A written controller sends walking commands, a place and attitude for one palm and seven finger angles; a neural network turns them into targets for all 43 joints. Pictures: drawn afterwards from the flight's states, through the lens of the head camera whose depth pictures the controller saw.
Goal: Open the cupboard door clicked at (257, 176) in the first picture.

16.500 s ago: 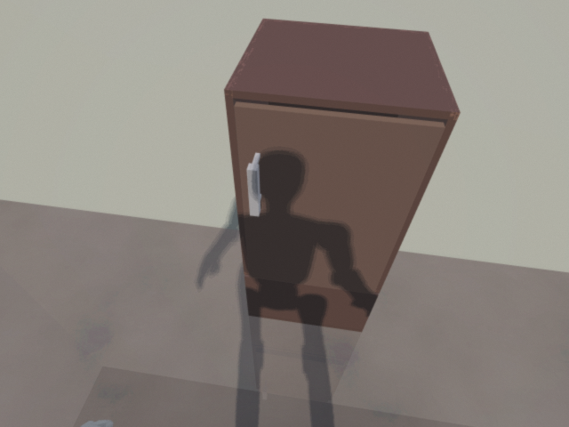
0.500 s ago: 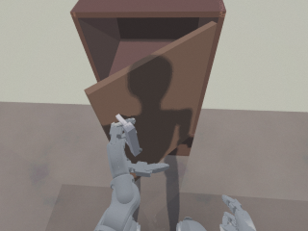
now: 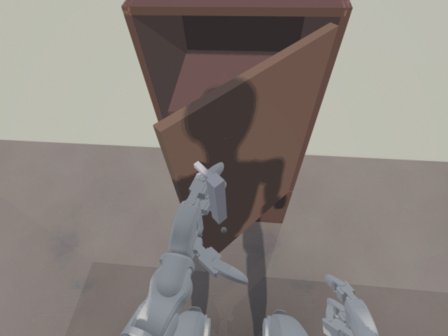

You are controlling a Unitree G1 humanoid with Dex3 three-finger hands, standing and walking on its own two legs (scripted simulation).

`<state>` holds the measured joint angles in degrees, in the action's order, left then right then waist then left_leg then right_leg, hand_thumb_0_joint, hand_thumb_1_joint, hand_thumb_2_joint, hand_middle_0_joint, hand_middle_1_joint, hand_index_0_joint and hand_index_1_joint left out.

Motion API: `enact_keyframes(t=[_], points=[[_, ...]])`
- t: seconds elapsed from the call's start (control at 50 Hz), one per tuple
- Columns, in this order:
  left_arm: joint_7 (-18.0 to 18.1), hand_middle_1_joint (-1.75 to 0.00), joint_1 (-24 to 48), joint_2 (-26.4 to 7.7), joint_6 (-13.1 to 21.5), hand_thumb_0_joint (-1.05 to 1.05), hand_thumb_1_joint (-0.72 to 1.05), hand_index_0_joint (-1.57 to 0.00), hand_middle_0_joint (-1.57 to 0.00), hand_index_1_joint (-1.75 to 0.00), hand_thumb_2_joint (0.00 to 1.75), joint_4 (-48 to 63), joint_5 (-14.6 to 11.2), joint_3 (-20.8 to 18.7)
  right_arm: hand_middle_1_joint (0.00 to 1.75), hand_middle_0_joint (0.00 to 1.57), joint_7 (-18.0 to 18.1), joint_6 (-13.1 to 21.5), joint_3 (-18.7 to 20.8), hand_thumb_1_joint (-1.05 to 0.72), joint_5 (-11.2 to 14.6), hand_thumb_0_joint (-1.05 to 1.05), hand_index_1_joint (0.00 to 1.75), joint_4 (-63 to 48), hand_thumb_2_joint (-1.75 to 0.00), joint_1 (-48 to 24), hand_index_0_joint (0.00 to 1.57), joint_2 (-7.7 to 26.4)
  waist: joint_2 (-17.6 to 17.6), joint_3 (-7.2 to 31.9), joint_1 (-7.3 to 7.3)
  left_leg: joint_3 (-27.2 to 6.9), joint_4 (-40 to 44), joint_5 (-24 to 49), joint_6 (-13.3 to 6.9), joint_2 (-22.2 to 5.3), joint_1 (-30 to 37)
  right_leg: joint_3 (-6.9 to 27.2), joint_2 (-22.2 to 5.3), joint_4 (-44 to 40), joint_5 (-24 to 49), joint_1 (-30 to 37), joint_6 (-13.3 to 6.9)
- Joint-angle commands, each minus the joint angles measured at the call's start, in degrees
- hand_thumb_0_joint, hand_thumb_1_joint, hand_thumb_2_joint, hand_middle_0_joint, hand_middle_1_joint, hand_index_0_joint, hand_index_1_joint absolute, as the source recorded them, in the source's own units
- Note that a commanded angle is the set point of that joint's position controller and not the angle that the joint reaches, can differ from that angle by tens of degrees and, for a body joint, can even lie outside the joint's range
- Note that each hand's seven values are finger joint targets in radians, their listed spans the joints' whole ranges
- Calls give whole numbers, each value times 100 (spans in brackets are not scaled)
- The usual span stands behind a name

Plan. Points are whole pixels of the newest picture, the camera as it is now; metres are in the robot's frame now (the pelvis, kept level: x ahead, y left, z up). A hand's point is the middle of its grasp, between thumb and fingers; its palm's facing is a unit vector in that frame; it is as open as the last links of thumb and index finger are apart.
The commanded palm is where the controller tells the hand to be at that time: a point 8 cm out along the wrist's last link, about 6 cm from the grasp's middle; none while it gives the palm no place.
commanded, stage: slide the hand sideways off the handle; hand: left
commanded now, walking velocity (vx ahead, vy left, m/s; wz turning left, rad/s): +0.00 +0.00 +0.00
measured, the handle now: (210, 193) +0.36 +0.05 +0.05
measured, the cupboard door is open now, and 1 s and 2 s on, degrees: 47 47 47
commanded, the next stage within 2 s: draw the hand back to the body in 1.00 s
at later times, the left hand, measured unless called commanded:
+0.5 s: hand (208, 246) +0.26 +0.04 +0.05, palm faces -0.12 -0.99 +0.01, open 16.3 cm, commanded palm +0.23 +0.10 +0.05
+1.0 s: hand (177, 275) +0.21 +0.08 +0.05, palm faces -0.08 -1.00 -0.02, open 16.3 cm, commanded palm +0.19 +0.14 +0.05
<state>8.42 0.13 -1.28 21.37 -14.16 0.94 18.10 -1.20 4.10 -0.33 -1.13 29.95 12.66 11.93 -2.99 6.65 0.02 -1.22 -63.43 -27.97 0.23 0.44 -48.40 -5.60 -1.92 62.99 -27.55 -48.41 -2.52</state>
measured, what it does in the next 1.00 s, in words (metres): stands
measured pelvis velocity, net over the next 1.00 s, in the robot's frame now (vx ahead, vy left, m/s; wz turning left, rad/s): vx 0.02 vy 0.00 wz -0.01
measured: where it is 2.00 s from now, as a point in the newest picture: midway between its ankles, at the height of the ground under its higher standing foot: outside the picture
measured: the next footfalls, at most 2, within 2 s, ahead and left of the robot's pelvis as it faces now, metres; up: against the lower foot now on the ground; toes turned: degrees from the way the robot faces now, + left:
none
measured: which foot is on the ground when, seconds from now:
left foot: down 0.00-1.00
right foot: down 0.00-1.00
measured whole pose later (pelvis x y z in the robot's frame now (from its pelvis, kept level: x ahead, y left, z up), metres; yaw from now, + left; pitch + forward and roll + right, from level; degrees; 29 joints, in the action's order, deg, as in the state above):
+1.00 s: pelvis +0.02 +0.00 -0.02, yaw -1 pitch +15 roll +0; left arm -1.9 -33.4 -6.2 21.3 15.0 -2.9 10.2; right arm 0.4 3.8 -0.1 -0.1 21.8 14.6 12.3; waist -2.1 8.8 0.9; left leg -1.2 -69.0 -32.6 0.7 -0.3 -51.7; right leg -5.4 -1.2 68.5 -31.9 -52.0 -2.8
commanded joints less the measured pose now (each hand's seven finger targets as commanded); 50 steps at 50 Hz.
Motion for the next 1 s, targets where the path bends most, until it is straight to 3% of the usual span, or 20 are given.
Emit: enact_keyframes(t=[0.0,0.06,0.08,0.18,0.24,0.34,0.42,0.46,0.54,0.58,0.64,0.7,0.74,0.76,0.78,0.8,0.94,0.98], points=[[-64,-30,1057,912,237,0,-50,-15,-15,-30,30,1558,-210,182,30,20,15,287,185,-90,61,0,30,-1072,-90,-252,20,540,681,1563,-237,-114,1008,564,-142,97,899,334,120,-1136,615,866,29],[241,-30,547,709,213,0,-50,-15,-15,-30,30,1793,63,55,30,20,-48,222,215,-90,13,0,30,-1179,-90,-202,20,540,830,1633,-152,-53,953,702,-134,87,786,351,113,-1039,809,968,31],[305,-30,305,562,231,0,-50,-15,-15,-30,30,1891,203,-5,30,20,-62,204,223,-90,-1,0,30,-1223,-90,-215,20,562,803,1680,-58,-77,953,849,-124,84,759,333,114,-935,936,1026,-10],[335,-30,-108,466,203,0,-50,-15,-15,-30,30,2096,458,81,30,20,-77,93,204,-90,-6,0,30,-1359,-90,-238,20,552,772,1314,-82,-41,936,493,-123,65,570,385,119,-977,573,831,-10],[263,-30,-243,341,149,0,-50,-15,-15,-30,30,2244,365,-52,30,20,-21,59,168,-90,10,0,30,-1411,-90,-241,20,528,695,1177,-60,-15,957,313,-117,83,551,405,124,-1050,383,806,3],[152,-30,-438,365,165,0,-50,-15,-15,-30,30,2720,188,-9,30,20,51,119,148,-90,17,0,30,-1443,-90,-219,20,524,608,1317,-123,-69,902,478,-115,72,671,361,148,-968,592,812,19],[5,-30,-1190,283,187,0,-50,-15,-15,-30,30,3037,108,-42,30,20,37,171,167,-90,26,0,30,-1505,-90,-146,20,511,560,1515,-64,-66,823,911,-100,68,740,339,160,-833,1121,963,18],[-53,-30,-1500,200,168,0,-50,-15,-15,-30,30,3111,132,-79,30,20,40,170,171,-90,22,0,30,-1548,-90,-117,20,515,694,1435,-68,-41,772,954,-104,73,654,354,157,-815,1239,991,36],[-208,-30,-1885,59,195,0,-50,-15,-15,-30,30,3418,172,-119,30,20,41,169,183,-90,11,0,30,-1612,-90,-101,20,518,574,1405,-63,-39,676,1025,-104,82,576,375,142,-718,1350,938,38],[-291,-30,-2147,-66,195,0,-50,-15,-15,-30,30,3448,115,-240,30,20,59,174,177,-90,34,0,30,-1646,-90,-114,20,521,673,1294,-61,-32,625,961,-122,94,465,415,159,-758,1299,944,42],[-428,-30,-2139,-136,269,0,-50,-15,-15,-30,30,3687,39,-272,30,20,84,204,177,-90,22,0,30,-1654,-90,-91,20,526,536,1256,-116,-36,533,875,-121,102,414,429,142,-714,1226,824,56],[-564,-30,-2413,-180,319,0,-50,-15,-15,-30,30,3895,-83,-337,30,20,103,246,186,-90,32,0,30,-1701,-90,-78,20,533,498,1447,-81,-42,451,1035,-132,112,397,441,153,-632,1399,903,57],[-635,-30,-2801,-398,332,0,-50,-15,-15,-30,30,3923,-176,-636,30,20,117,246,203,-90,49,0,30,-1697,-90,-31,20,542,544,1499,-14,-17,416,1129,-120,118,360,465,161,-617,1572,1006,60],[-701,-30,-2936,-313,332,0,-50,-15,-15,-30,30,3995,-213,-550,30,20,117,256,209,-90,55,0,30,-1736,-90,-30,20,537,588,1515,-44,-11,396,1184,-130,119,374,459,162,-610,1684,1023,81],[-739,-30,-3093,-427,316,0,-50,-15,-15,-30,30,3965,-225,-682,30,20,121,249,222,-90,77,0,30,-1741,-90,-35,20,546,567,1510,12,-25,403,1225,-122,112,319,453,173,-583,1674,1059,62],[-804,-30,-3122,-329,316,0,-50,-15,-15,-30,30,4026,-251,-548,30,20,119,251,216,-90,74,0,30,-1767,-90,-31,20,555,531,1413,-58,-15,382,1175,-126,115,297,458,159,-596,1661,988,87],[-1088,-30,-3398,-702,406,0,-50,-15,-15,-30,30,4121,-460,-1017,30,20,195,283,257,-90,96,0,30,-1763,-90,-64,20,571,681,1234,-60,2,189,774,-122,131,-102,649,128,-688,1153,892,123],[-1166,-30,-3256,-648,441,0,-50,-15,-15,-30,30,4267,-517,-930,30,20,208,330,248,-90,105,0,30,-1787,-90,-96,20,586,542,1225,-94,-6,126,757,-139,129,-134,672,126,-686,1049,823,110]])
